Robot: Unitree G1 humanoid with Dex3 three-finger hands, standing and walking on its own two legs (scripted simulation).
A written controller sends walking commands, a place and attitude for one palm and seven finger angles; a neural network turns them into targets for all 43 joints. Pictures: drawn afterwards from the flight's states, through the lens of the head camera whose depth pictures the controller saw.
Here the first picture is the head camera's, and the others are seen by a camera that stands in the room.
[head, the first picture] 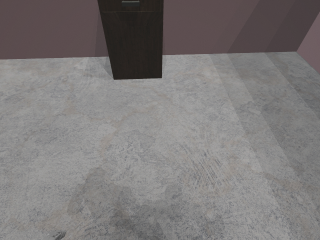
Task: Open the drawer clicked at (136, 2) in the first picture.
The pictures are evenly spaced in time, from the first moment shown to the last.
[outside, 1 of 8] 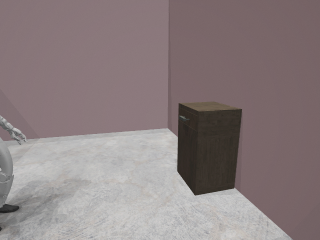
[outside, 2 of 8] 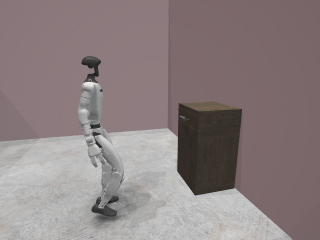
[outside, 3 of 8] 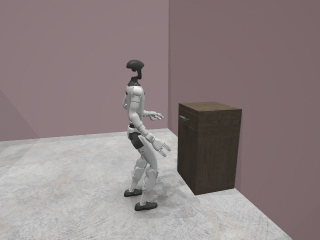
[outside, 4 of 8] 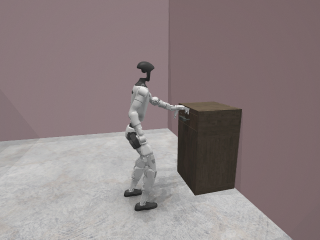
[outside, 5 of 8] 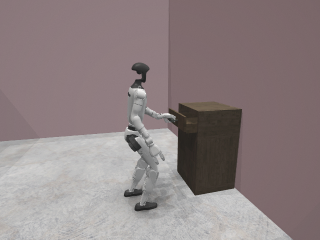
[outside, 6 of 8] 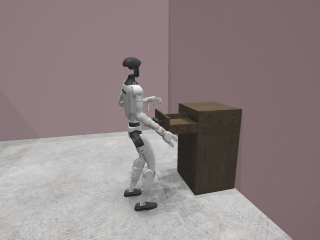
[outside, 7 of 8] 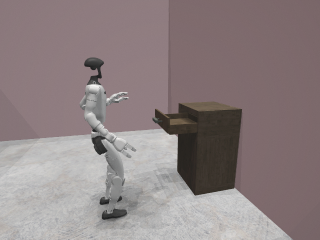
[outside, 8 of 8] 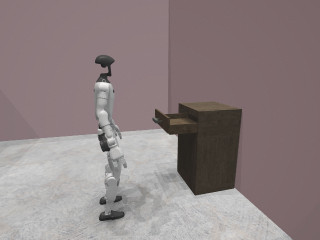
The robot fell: no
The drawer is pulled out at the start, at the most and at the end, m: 0.00 0.30 0.28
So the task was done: yes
